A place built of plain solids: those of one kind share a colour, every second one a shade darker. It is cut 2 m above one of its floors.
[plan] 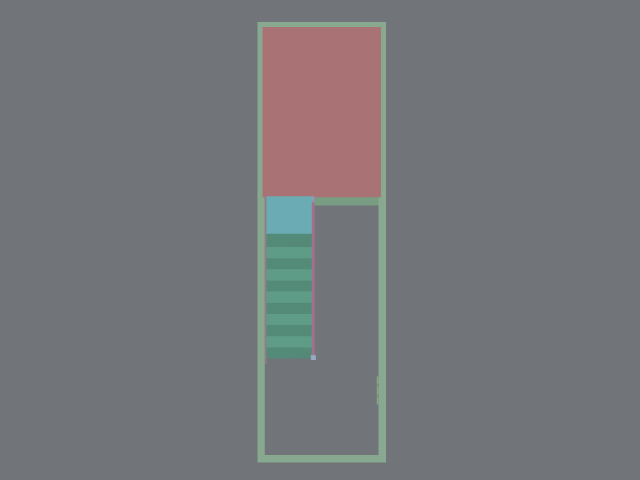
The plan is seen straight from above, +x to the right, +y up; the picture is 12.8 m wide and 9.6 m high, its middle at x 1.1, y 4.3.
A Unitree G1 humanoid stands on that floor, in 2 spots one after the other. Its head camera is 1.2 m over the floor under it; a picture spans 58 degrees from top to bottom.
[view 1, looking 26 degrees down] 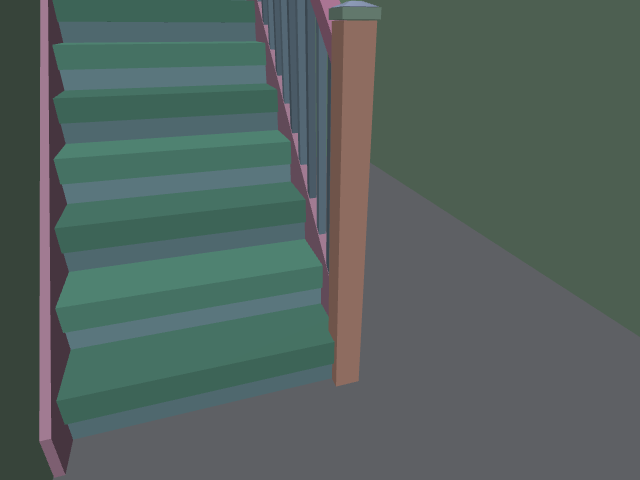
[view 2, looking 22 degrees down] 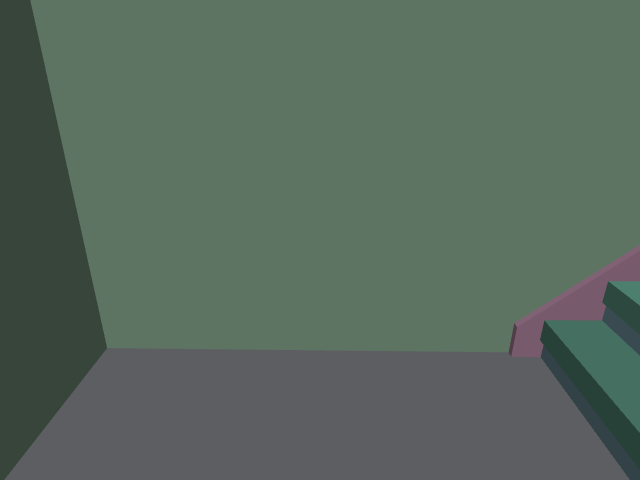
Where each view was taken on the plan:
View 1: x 0.49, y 0.77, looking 72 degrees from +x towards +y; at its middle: string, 1.66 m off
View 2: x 1.63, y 1.00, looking -179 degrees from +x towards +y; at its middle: wall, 1.76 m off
